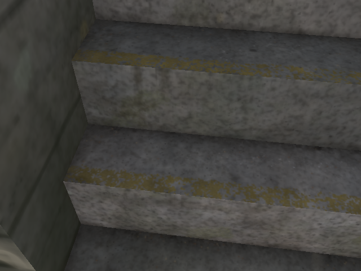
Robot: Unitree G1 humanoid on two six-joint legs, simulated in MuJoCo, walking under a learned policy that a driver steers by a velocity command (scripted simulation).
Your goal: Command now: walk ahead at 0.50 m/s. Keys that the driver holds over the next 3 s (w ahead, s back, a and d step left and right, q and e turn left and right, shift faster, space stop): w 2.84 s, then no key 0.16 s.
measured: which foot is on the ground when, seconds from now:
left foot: down 0.00-1.00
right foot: down 0.00-1.00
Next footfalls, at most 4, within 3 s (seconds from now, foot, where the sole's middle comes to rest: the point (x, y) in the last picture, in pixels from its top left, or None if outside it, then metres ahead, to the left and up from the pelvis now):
none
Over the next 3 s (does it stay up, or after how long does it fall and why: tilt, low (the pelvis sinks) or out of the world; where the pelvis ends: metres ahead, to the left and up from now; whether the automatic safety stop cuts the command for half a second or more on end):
stays up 0.00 0.00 0.00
